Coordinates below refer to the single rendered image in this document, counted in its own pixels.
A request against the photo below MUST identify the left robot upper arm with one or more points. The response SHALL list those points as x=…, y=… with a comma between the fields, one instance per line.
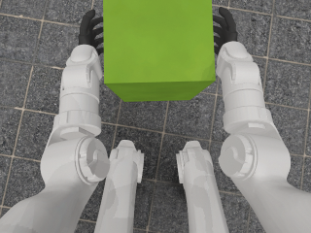
x=71, y=170

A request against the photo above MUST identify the carton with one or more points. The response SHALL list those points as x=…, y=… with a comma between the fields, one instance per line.
x=158, y=50

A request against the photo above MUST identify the robot left forearm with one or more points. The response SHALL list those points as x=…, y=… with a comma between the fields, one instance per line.
x=79, y=97

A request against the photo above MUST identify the robot right forearm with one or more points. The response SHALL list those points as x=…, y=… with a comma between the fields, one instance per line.
x=242, y=93

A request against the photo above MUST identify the left robot thigh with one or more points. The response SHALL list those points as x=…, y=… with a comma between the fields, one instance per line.
x=116, y=213

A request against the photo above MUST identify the right robot upper arm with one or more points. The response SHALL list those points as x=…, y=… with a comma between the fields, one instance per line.
x=259, y=166

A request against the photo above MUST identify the right robot hand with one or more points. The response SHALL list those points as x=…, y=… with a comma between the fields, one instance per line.
x=227, y=31

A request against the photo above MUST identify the left robot hand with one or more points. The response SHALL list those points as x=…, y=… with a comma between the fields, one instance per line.
x=87, y=33

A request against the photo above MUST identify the right robot foot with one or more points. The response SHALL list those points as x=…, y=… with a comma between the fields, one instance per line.
x=184, y=193

